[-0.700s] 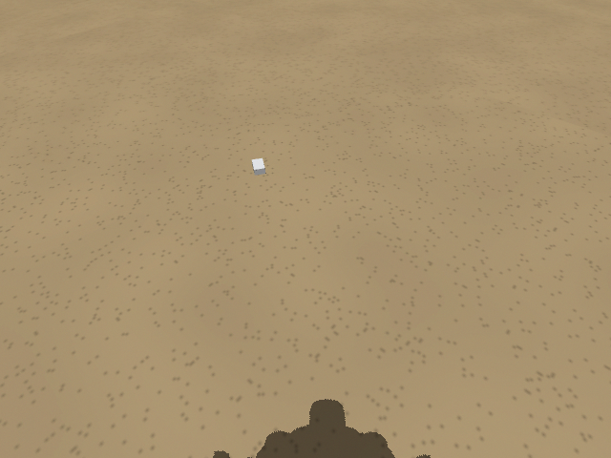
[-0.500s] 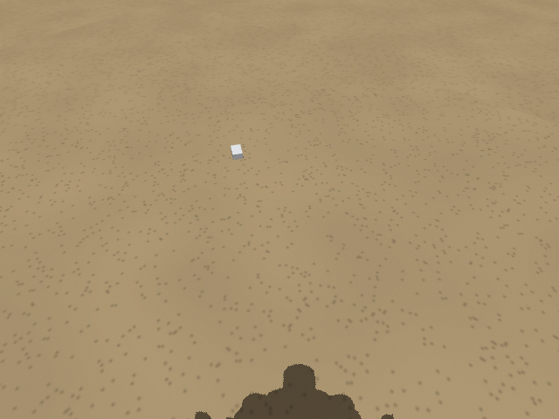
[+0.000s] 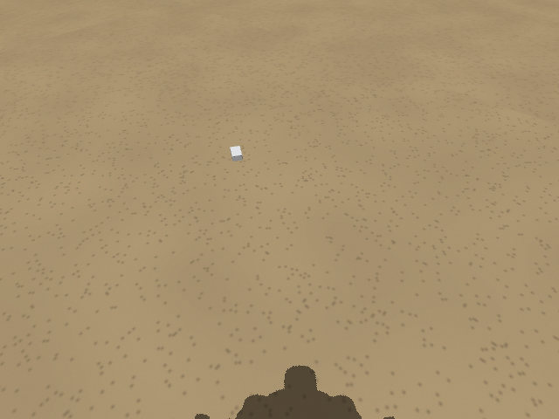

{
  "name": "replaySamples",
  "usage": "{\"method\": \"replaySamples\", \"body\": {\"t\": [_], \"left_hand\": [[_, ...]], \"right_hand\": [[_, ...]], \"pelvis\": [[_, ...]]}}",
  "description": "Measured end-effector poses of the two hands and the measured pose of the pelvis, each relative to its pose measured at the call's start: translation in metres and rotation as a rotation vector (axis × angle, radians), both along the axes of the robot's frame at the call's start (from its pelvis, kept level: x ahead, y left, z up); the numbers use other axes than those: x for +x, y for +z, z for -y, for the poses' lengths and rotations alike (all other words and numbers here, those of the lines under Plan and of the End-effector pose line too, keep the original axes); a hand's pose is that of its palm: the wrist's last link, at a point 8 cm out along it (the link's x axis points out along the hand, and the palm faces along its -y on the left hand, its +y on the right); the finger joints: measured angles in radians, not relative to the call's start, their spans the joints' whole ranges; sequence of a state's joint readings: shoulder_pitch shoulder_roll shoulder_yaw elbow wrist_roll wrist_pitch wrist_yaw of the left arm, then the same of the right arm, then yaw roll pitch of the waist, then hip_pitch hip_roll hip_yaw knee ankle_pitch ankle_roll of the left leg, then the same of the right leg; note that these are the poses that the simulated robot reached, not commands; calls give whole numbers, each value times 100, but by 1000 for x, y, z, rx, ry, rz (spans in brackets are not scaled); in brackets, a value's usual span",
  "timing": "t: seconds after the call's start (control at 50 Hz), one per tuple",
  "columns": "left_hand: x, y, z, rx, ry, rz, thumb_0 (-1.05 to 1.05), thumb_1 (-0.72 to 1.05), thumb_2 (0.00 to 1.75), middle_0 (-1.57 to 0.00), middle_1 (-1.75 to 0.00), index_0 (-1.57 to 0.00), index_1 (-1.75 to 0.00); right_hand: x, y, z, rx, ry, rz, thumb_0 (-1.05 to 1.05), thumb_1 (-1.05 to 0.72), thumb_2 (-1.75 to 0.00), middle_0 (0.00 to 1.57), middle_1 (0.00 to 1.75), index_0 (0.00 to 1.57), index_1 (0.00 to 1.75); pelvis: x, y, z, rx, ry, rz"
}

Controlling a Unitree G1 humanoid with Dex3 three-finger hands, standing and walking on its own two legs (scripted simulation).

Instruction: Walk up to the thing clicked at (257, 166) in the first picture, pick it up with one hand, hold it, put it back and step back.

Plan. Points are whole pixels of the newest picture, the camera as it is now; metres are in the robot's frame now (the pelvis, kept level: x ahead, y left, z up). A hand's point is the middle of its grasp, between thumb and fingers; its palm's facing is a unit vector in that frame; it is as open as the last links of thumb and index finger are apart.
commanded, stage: stand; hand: left
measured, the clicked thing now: (236, 153) +1.70 +0.30 -0.76
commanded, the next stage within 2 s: walk up in 0.42 s
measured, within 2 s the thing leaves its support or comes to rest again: neither
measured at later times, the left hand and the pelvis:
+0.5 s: hand out of the picture +0.07 +0.26 -0.15, palm faces -0.08 -0.93 -0.36, open 7.3 cm; pelvis +0.01 +0.01 -0.01, yaw -4 degrees
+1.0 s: hand (72, 315) +0.35 +0.42 -0.13, palm faces -0.40 -0.76 -0.51, open 7.4 cm; pelvis +0.15 +0.15 -0.01, yaw -23 degrees
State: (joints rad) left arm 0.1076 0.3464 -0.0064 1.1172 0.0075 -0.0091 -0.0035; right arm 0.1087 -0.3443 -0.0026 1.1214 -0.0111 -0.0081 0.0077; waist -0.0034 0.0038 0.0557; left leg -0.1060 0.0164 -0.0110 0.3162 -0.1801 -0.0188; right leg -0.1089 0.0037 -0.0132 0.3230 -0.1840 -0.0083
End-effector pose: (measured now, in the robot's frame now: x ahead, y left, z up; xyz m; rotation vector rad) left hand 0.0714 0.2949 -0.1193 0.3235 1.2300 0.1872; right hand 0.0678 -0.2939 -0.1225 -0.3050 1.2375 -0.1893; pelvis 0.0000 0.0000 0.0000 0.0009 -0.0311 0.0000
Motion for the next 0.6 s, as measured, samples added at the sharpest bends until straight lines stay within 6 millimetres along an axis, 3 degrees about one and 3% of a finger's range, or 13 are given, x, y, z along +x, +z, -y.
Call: {"method": "replaySamples", "body": {"t": [0.44, 0.52, 0.6], "left_hand": [[4, 2, 0, 2, -6, 6, 1, 91, 90, -21, -30, -21, -30], [-1, 6, -15, 32, -65, -25, 1, 90, 90, -21, -30, -21, -30], [4, 16, -45, 85, -100, -75, 1, 90, 90, -21, -30, -21, -30]], "right_hand": [[1, -1, 3, 10, -1, 3, 1, -90, -89, 21, 30, 21, 30], [15, 2, 13, 24, -19, 106, 1, -90, -89, 21, 30, 21, 30], [27, 12, 14, -4, -46, 177, 1, -90, -89, 21, 30, 21, 30]], "pelvis": [[3, 0, 1, 5, -10, -4], [7, -7, -10, 0, -88, -28], [20, -7, -31, -20, -144, -47]]}}
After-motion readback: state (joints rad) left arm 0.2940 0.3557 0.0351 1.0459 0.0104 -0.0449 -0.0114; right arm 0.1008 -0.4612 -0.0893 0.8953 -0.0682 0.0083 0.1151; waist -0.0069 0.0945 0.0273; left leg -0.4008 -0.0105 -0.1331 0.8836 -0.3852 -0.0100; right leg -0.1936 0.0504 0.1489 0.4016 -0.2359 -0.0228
